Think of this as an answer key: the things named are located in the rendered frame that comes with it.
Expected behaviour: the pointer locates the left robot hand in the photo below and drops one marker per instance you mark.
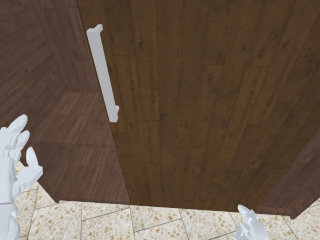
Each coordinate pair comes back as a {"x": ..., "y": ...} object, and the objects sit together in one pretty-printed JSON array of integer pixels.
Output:
[{"x": 11, "y": 144}]

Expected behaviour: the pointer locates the handle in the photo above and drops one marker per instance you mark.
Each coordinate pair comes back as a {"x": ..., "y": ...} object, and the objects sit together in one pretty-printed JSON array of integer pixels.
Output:
[{"x": 97, "y": 51}]

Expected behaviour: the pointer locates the wardrobe door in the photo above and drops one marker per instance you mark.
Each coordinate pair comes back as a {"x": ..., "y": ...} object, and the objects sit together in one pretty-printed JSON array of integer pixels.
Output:
[
  {"x": 216, "y": 98},
  {"x": 301, "y": 176}
]

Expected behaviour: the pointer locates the right robot hand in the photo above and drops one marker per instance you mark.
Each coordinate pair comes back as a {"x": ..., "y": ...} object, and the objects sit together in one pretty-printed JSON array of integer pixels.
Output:
[{"x": 255, "y": 231}]

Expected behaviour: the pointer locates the left robot forearm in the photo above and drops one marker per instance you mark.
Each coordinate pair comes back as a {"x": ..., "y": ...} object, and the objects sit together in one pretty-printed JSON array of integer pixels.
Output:
[{"x": 9, "y": 227}]

